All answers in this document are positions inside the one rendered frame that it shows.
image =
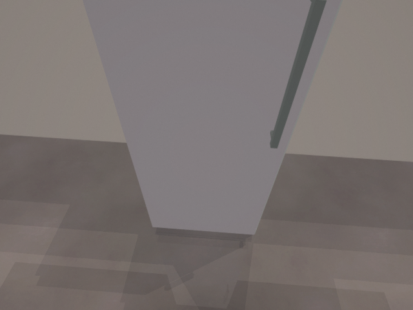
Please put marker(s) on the handle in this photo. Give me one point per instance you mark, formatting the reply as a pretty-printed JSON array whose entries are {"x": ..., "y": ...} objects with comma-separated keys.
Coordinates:
[{"x": 309, "y": 31}]

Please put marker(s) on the fridge door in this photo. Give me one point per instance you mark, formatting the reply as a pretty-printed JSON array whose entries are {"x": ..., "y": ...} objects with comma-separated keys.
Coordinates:
[{"x": 198, "y": 85}]

